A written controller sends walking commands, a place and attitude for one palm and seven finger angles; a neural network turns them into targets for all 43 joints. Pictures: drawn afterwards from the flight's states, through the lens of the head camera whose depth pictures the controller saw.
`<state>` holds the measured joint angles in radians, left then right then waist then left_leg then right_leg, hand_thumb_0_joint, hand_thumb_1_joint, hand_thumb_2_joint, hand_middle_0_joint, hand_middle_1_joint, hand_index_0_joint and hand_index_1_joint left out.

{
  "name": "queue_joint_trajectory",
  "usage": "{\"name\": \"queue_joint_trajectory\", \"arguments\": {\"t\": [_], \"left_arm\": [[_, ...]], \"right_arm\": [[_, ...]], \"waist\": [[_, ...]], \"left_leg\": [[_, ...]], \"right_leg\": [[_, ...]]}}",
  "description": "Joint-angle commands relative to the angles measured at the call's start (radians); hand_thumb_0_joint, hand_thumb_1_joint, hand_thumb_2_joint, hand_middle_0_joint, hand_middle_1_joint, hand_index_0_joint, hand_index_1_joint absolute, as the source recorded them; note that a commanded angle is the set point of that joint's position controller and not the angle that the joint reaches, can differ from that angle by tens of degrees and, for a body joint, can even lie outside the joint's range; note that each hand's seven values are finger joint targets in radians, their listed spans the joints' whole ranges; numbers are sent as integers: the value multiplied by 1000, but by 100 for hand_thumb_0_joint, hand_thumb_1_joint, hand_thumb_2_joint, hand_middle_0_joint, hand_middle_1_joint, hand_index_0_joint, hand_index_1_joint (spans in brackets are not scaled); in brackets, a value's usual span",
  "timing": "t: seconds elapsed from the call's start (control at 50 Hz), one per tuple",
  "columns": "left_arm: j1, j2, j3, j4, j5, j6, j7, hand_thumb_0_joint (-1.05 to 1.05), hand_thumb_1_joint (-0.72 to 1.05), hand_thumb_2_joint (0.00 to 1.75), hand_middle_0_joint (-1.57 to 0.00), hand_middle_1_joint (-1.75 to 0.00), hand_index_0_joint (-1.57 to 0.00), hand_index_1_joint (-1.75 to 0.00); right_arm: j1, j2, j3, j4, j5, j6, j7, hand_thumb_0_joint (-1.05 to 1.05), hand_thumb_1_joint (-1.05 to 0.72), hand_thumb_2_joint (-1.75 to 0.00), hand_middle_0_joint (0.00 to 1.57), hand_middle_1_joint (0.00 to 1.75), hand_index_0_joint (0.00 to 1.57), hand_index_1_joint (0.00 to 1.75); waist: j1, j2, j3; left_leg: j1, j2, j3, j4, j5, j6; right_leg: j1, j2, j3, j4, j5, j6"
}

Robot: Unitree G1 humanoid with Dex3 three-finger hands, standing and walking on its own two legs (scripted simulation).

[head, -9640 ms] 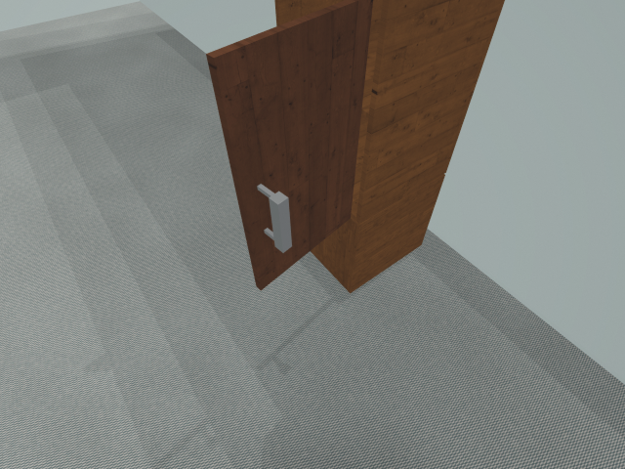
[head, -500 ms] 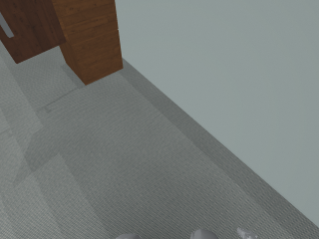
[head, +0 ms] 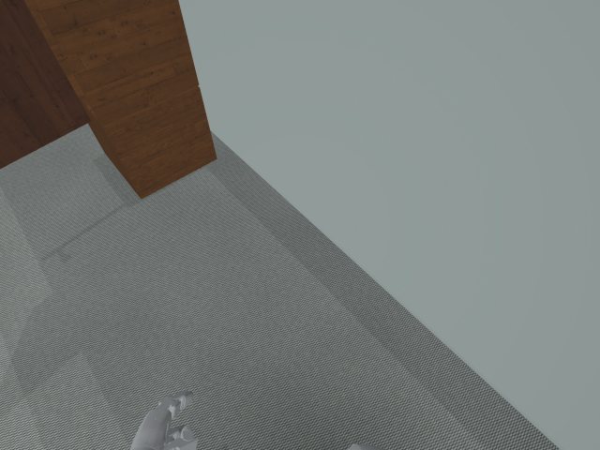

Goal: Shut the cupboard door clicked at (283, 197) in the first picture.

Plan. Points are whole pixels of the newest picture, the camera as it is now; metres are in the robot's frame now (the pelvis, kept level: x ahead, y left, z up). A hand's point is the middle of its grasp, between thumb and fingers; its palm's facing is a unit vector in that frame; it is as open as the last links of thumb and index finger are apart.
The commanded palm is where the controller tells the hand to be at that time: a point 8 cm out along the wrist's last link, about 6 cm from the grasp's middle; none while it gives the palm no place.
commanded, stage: walk to a spot facing it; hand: left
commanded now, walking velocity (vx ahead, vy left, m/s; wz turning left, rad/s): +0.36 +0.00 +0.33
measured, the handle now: out of the picture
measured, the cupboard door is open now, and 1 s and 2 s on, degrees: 99 99 99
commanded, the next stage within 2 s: turn to face it in 0.90 s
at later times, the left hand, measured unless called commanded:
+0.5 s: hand out of the picture +0.09 +0.19 -0.18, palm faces +0.26 -0.96 -0.11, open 7.3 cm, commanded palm none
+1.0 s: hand (184, 224) +0.56 +0.25 -0.16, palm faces +0.06 -0.98 -0.21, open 7.3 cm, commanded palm none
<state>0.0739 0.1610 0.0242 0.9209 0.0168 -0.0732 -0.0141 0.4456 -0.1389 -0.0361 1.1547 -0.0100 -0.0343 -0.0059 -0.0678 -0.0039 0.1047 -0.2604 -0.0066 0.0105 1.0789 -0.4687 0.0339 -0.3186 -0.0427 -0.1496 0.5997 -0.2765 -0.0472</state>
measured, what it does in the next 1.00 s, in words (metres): walks ahead: left foot, then right foot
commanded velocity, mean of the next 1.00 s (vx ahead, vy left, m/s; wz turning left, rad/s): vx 0.34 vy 0.00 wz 0.11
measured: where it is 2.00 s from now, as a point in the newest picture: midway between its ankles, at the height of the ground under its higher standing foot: (284, 314)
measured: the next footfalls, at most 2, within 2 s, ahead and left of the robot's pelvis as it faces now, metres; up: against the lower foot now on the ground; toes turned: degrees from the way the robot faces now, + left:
left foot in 0.42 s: +0.30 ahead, +0.15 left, +0.00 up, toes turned +16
right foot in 0.98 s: +0.56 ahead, -0.04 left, +0.00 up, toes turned +1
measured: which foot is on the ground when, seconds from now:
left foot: up 0.00-0.40, down 0.42-0.98, up 1.00-1.00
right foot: down 0.00-0.42, up 0.44-0.96, down 0.98-1.00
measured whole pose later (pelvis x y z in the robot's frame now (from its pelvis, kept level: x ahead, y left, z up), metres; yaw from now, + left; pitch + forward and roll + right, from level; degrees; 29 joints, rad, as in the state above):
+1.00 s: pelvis +0.44 +0.05 -0.01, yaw +8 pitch +0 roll +1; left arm 0.05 0.20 0.04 0.96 0.02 -0.04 -0.02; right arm 0.49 -0.13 -0.02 1.17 -0.02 -0.06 -0.01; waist -0.07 0.00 0.09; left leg 0.00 0.03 0.13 0.54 -0.47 0.00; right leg -0.41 -0.04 -0.12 0.60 -0.17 -0.05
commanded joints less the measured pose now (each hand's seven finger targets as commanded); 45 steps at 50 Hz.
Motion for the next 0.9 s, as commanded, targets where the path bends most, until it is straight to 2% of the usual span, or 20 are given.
{"name": "queue_joint_trajectory", "arguments": {"t": [0.0, 0.06, 0.1, 0.18, 0.28, 0.3, 0.32, 0.34, 0.36, 0.38, 0.4, 0.42, 0.44, 0.48, 0.5, 0.54, 0.66, 0.74, 0.84, 0.88], "left_arm": [[226, 95, 29, 53, -2, -8, 24, 0, 90, 90, -20, -30, -20, -30], [239, 65, 21, 80, 3, -24, 25, 0, 90, 90, -20, -30, -20, -30], [268, 46, 28, 89, 6, -33, 28, 0, 90, 90, -20, -30, -20, -30], [323, 80, 19, 134, 5, -38, 28, 0, 90, 90, -20, -30, -20, -30], [369, 128, 17, 179, 10, -28, 31, 0, 90, 90, -20, -30, -20, -30], [374, 137, 18, 183, 10, -26, 31, 0, 90, 90, -20, -30, -20, -30], [367, 151, 21, 185, 9, -25, 29, 0, 90, 90, -20, -30, -20, -30], [353, 158, 24, 186, 9, -22, 28, 0, 90, 90, -20, -30, -20, -30], [336, 164, 24, 177, 1, -19, 26, 0, 90, 90, -20, -30, -20, -30], [355, 128, 22, 149, -5, -15, 16, 0, 90, 90, -20, -30, -20, -30], [338, 89, 9, 106, -11, -19, 7, 0, 90, 90, -20, -30, -20, -30], [268, 117, 17, 84, -9, -14, 16, 0, 90, 90, -20, -30, -20, -30], [219, 110, 20, 77, -10, -7, 18, 0, 90, 90, -20, -30, -20, -30], [256, 74, 27, 113, 7, 12, 9, 0, 90, 90, -20, -30, -20, -30], [293, 54, 27, 127, 14, 26, 4, 0, 90, 90, -20, -30, -20, -30], [324, 42, 28, 134, 15, 39, 1, 0, 90, 90, -20, -30, -20, -30], [164, 50, 41, 66, 13, 59, -8, 0, 90, 90, -20, -30, -20, -30], [51, 57, 34, 29, 9, 55, -14, 0, 90, 90, -20, -30, -20, -30], [-81, 62, 17, -23, 4, 42, -18, 0, 90, 90, -20, -30, -20, -30], [-60, 70, 18, -25, 2, 37, -16, 0, 90, 90, -20, -30, -20, -30]], "right_arm": [[-92, -40, -20, -111, -8, -3, 6, 0, -90, -90, 20, 30, 20, 30], [-67, -24, -23, -99, -12, 21, 18, 0, -90, -90, 20, 30, 20, 30], [-122, -20, -28, -124, -16, 27, 24, 0, -90, -90, 20, 30, 20, 30], [-283, -24, -19, -178, -12, 19, 41, 0, -90, -90, 20, 30, 20, 30], [-399, -49, -9, -214, -12, 5, 50, 0, -90, -90, 20, 30, 20, 30], [-395, -58, -11, -215, -13, 2, 48, 0, -90, -90, 20, 30, 20, 30], [-356, -71, -14, -206, -14, -1, 43, 0, -90, -90, 20, 30, 20, 30], [-273, -90, -22, -180, -18, -4, 38, 0, -90, -90, 20, 30, 20, 30], [-128, -134, -33, -144, -23, -8, 32, 0, -90, -90, 20, 30, 20, 30], [15, -241, -59, -116, -34, -14, 19, 0, -90, -90, 20, 30, 20, 30], [96, -324, -76, -104, -23, -18, 3, 0, -90, -90, 20, 30, 20, 30], [54, -323, -75, -104, -6, -9, -9, 0, -90, -90, 20, 30, 20, 30], [-28, -287, -68, -129, -6, -12, -15, 0, -90, -90, 20, 30, 20, 30], [-158, -194, -40, -166, -8, -28, -17, 0, -90, -90, 20, 30, 20, 30], [-175, -165, -29, -166, -8, -37, -17, 0, -90, -90, 20, 30, 20, 30], [-167, -144, -22, -153, -6, -47, -17, 0, -90, -90, 20, 30, 20, 30], [-79, -135, -24, -127, -5, -54, -19, 0, -90, -90, 20, 30, 20, 30], [-4, -133, -13, -98, -8, -58, -24, 0, -90, -90, 20, 30, 20, 30], [82, -149, -12, -53, -22, -50, -24, 0, -90, -90, 20, 30, 20, 30], [75, -164, -15, -44, -23, -46, -25, 0, -90, -90, 20, 30, 20, 30]], "waist": [[80, -80, -47], [43, -131, -37], [46, -122, -19], [74, -98, 4], [96, -126, 29], [88, -121, 21], [61, -115, 2], [18, -106, -31], [-52, -57, -108], [-101, 128, -245], [-104, 282, -313], [-80, 141, -276], [-46, 45, -193], [31, 60, -72], [57, 90, -48], [81, 113, -67], [74, 62, 2], [50, 78, 15], [4, 80, 10], [22, 85, -13]], "left_leg": [[-315, 103, -44, 163, 170, -12], [-322, 115, -12, 78, 244, -34], [-357, 125, 1, 12, 278, -44], [-385, 116, 43, -190, 310, -41], [-310, 72, 97, -371, 261, -6], [-258, 54, 112, -395, 235, 5], [-182, 24, 142, -426, 219, 16], [-32, -8, 164, -469, 228, 29], [182, -11, 143, -533, 269, 46], [440, 189, -133, -590, 269, 114], [567, 402, -496, -708, 421, 222], [505, 438, -500, -754, 459, 249], [360, 416, -434, -780, 402, 227], [117, 337, -270, -839, 318, 160], [62, 293, -185, -858, 326, 128], [57, 249, -105, -873, 370, 114], [114, 258, -81, -944, 397, 138], [217, 264, -47, -914, 578, 131], [302, 271, -6, -836, 771, 124], [313, 271, 10, -777, 873, 113]], "right_leg": [[188, -305, 222, -353, 305, -47], [152, -264, 106, -408, 270, -38], [166, -264, 78, -424, 300, -47], [246, -263, 26, -409, 431, -57], [327, -290, 3, -364, 527, -52], [326, -298, 0, -327, 588, -54], [322, -290, -29, -265, 676, -49], [264, -273, -56, -156, 734, -32], [172, -240, -90, 49, 690, -6], [-42, -139, -112, 341, 360, 46], [-273, -11, -45, 644, -252, 74], [-330, -43, 91, 752, -253, 50], [-344, -79, 101, 797, -190, 54], [-289, -130, 145, 732, -69, 67], [-247, -132, 142, 677, -31, 73], [-219, -115, 130, 610, 14, 80], [-346, -118, 139, 458, 161, 95], [-384, -99, 113, 331, 192, 84], [-294, -50, 60, 101, 119, 44], [-194, -18, 41, 29, 78, 23]]}}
